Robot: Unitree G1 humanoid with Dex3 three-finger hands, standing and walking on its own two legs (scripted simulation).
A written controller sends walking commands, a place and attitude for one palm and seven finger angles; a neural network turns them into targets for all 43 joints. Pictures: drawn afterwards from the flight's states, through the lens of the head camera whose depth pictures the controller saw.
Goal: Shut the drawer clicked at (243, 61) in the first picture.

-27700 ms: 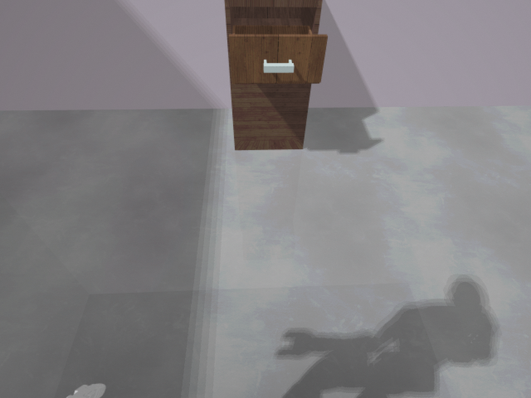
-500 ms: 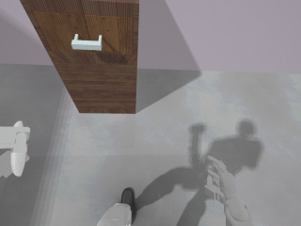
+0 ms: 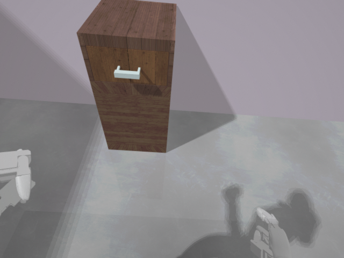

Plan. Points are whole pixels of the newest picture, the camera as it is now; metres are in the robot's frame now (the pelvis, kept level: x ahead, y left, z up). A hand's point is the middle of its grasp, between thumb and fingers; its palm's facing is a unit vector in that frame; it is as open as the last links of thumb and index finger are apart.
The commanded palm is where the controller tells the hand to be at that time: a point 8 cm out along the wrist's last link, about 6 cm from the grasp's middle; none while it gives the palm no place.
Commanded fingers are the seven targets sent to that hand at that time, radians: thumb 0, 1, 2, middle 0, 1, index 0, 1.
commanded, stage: stop stepping back and stand still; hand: left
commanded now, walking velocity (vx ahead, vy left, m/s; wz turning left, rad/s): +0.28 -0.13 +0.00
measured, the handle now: (128, 71) +0.88 +0.24 -0.08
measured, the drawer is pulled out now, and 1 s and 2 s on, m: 0.00 0.00 0.00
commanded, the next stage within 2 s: let the arm hang, fingers relaxed in 0.68 s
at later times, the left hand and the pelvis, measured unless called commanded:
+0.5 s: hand out of the picture +0.19 +0.27 +0.19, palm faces +0.34 -0.83 -0.45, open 3.3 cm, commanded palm +0.12 +0.31 +0.18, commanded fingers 0.00 0.90 0.90 -1.40 -1.60 -1.40 -1.60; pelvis -0.01 +0.03 +0.01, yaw +0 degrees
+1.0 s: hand out of the picture +0.12 +0.22 -0.12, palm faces +0.00 -0.96 -0.28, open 3.0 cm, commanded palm none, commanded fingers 0.00 0.90 0.90 -0.92 -1.08 -0.92 -1.08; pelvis -0.01 +0.02 +0.00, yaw +0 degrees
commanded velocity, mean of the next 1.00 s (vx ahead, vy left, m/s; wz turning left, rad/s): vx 0.04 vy -0.01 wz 0.00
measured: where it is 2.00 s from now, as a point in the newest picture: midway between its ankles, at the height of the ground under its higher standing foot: outside the picture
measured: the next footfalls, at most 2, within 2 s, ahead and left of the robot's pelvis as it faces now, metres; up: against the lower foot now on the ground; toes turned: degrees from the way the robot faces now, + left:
right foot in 0.60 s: +0.03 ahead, -0.11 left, +0.00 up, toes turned -5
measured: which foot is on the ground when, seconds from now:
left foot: down 0.00-1.00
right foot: down 0.00-0.30, up 0.32-0.58, down 0.60-1.00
